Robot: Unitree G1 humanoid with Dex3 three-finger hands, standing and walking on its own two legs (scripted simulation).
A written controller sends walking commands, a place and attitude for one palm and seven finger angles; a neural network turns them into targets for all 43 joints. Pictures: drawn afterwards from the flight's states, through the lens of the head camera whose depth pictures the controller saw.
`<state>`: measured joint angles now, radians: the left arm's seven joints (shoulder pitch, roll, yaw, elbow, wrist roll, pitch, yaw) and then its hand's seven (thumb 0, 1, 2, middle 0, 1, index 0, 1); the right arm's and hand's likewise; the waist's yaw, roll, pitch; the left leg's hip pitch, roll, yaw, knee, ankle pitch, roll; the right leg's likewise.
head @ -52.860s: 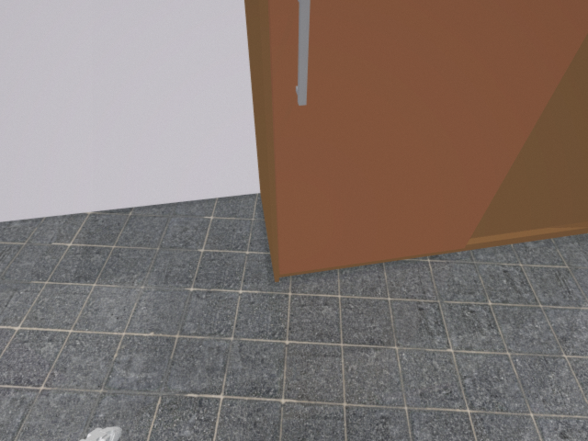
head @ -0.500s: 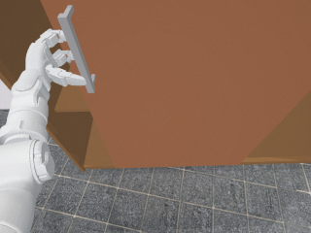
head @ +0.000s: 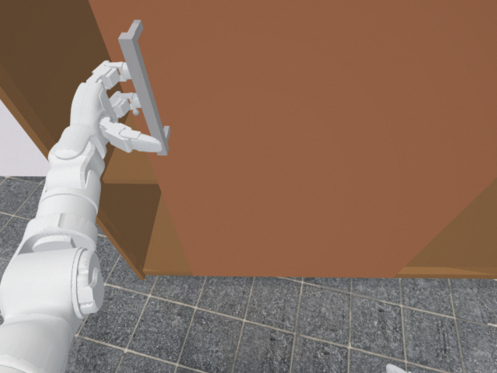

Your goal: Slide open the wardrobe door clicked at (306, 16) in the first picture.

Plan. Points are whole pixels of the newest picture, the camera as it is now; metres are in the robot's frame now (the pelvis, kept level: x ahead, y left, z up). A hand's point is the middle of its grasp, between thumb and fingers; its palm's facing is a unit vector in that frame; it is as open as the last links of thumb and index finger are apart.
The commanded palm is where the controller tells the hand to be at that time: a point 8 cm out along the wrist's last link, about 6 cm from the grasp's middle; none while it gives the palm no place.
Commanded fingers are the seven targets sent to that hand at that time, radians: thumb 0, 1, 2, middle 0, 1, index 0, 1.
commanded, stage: slide the fingers in behind the handle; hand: left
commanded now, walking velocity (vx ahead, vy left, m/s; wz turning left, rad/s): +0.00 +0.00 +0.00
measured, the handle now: (151, 96) +0.52 +0.16 +0.17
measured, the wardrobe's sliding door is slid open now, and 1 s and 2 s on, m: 0.21 0.21 0.21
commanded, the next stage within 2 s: grip the handle and tug to test in 1.18 s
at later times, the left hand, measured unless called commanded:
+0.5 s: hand (156, 113) +0.46 +0.14 +0.17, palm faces -0.03 -1.00 -0.01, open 14.0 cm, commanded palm +0.44 +0.19 +0.17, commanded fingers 0.00 -0.50 0.30 -0.30 -1.20 -0.30 -1.20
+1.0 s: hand (160, 113) +0.47 +0.14 +0.17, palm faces -0.03 -1.00 -0.02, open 13.8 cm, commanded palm +0.45 +0.19 +0.17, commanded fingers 0.00 -0.50 0.30 -0.30 -1.20 -0.30 -1.20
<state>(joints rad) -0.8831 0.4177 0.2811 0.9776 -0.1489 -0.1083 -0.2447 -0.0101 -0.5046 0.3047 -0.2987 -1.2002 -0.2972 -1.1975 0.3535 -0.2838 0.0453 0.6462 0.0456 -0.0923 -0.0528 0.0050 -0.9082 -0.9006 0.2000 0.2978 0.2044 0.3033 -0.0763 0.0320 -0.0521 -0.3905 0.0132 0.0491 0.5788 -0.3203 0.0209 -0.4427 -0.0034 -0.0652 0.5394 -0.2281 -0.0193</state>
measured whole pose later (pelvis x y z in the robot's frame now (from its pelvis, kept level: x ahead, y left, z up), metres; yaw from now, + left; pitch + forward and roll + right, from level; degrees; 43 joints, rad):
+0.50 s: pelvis +0.01 -0.01 +0.00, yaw +0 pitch +6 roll +0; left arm -0.81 0.32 0.26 0.86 -0.14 -0.06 -0.17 -0.01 -0.50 0.30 -0.30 -1.20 -0.30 -1.20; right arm 0.34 -0.27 0.04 0.66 0.04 -0.06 -0.04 0.01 -0.91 -0.90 0.20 0.30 0.20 0.30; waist -0.06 0.04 -0.06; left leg -0.33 0.02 0.05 0.55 -0.32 0.01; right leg -0.40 0.00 -0.06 0.53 -0.24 -0.03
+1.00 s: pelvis -0.01 -0.01 +0.00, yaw +0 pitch +7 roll +0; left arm -0.95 0.39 0.27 1.07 -0.13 -0.14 -0.19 -0.01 -0.50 0.30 -0.32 -1.21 -0.33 -1.23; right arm 0.36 -0.28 0.04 0.68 0.04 -0.09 -0.06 0.01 -0.91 -0.90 0.20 0.30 0.20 0.30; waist -0.09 0.03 -0.03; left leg -0.39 0.02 0.05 0.57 -0.30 0.01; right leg -0.45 0.01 -0.07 0.54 -0.22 -0.04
